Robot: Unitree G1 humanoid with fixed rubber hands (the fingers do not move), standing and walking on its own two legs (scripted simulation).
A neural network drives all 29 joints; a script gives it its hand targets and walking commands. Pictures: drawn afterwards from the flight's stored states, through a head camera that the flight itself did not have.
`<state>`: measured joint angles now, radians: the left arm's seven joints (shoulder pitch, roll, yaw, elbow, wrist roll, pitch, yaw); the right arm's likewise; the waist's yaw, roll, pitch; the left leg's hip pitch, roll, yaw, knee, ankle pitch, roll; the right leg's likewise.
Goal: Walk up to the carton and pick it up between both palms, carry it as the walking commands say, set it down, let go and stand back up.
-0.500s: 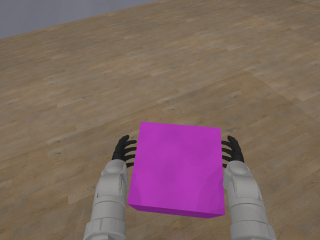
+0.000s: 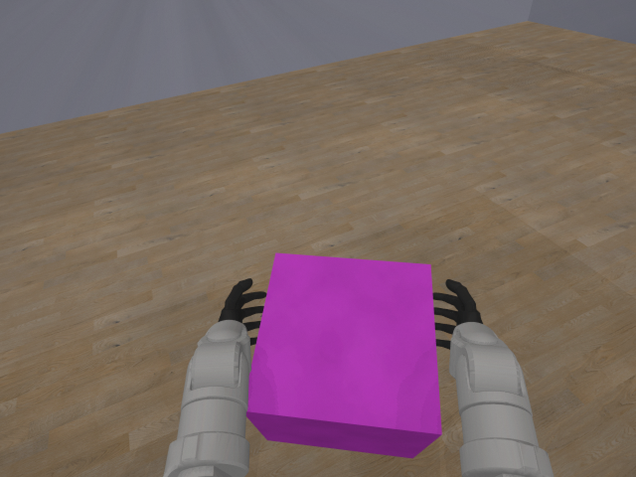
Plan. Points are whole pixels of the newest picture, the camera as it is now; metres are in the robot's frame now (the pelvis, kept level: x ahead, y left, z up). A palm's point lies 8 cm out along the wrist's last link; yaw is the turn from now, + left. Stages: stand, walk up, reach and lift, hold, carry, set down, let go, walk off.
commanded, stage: reach and lift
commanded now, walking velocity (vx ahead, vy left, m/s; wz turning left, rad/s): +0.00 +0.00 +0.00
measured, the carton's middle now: (344, 356) +0.31 +0.00 -0.03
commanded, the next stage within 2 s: hold in 0.70 s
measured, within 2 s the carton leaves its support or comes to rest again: neither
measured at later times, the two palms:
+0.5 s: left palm (227, 345) +0.29 +0.15 +0.05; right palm (462, 337) +0.29 -0.15 +0.04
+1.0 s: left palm (227, 352) +0.28 +0.15 +0.05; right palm (466, 345) +0.28 -0.16 +0.04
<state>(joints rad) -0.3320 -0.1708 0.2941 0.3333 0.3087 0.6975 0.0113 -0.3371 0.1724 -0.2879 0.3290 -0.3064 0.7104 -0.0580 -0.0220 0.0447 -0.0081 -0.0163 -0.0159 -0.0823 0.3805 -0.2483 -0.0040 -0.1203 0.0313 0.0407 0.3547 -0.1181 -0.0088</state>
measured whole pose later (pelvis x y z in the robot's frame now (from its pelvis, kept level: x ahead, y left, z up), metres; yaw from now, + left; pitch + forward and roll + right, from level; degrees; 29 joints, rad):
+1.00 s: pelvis +0.00 +0.00 +0.00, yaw +0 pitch -6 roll +0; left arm -0.20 -0.14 0.19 0.20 0.24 0.73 0.02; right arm -0.23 0.15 -0.19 0.18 -0.28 0.75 -0.02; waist -0.02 0.05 0.01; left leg -0.02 -0.02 -0.09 0.38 -0.24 0.00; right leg -0.12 0.03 0.04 0.35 -0.12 -0.01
